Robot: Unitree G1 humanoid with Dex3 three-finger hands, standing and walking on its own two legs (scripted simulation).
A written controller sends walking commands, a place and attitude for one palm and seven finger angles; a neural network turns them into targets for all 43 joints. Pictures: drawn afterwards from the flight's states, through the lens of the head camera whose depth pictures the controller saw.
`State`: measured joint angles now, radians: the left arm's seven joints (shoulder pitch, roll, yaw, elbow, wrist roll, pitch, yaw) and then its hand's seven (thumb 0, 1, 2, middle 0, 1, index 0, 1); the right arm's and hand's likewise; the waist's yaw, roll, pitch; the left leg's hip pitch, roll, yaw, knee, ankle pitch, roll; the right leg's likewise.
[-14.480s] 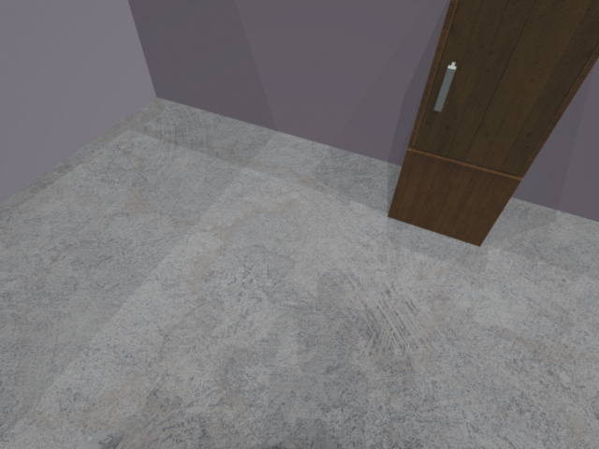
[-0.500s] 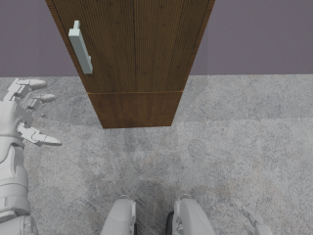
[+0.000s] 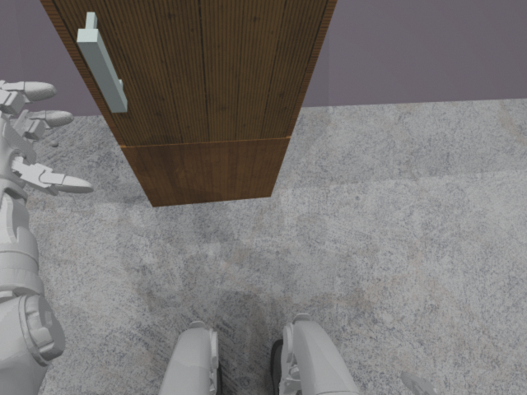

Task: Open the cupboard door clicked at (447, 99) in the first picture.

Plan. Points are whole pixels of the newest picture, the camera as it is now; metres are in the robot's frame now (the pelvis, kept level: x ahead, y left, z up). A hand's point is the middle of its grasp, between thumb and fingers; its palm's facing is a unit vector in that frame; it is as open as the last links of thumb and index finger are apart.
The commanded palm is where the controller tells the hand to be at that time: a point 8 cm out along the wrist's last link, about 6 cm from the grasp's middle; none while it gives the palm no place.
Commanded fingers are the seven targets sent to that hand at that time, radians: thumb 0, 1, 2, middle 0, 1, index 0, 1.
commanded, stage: move the hooked fingers beside the handle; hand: left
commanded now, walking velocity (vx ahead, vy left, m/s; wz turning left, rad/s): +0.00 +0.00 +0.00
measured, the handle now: (106, 65) +0.59 +0.24 +0.04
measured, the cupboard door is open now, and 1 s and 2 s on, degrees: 0 0 0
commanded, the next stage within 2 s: slide the fingers in behind the handle in 1.26 s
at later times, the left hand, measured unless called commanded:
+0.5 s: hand (66, 94) +0.53 +0.28 +0.04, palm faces +0.12 -0.99 -0.03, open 14.0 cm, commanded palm +0.52 +0.31 +0.03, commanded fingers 0.00 -0.50 0.30 -0.30 -1.20 -0.30 -1.20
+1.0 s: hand (69, 100) +0.53 +0.28 +0.04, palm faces +0.09 -1.00 -0.03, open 14.0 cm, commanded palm +0.51 +0.30 +0.03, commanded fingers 0.00 -0.50 0.30 -0.30 -1.20 -0.30 -1.20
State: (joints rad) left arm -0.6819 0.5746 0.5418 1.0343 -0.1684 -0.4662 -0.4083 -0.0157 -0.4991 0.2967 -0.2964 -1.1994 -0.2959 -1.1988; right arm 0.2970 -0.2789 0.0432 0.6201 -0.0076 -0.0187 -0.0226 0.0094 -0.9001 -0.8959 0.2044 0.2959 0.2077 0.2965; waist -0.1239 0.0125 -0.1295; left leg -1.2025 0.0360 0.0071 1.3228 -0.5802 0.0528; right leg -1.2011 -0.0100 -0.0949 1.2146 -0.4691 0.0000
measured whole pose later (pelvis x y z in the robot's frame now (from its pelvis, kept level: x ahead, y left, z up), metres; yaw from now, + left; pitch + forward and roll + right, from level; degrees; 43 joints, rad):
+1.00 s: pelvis +0.00 +0.00 -0.01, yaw -1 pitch +30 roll -7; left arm -0.92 0.73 0.55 1.16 -0.07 -0.39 -0.38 -0.02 -0.50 0.30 -0.30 -1.20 -0.29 -1.20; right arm 0.33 -0.28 0.08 0.58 -0.03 0.09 0.01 0.00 -0.90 -0.90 0.20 0.30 0.21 0.30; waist -0.20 0.03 -0.12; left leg -1.31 0.05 -0.02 1.36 -0.59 0.05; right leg -1.28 0.01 -0.12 1.21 -0.46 0.00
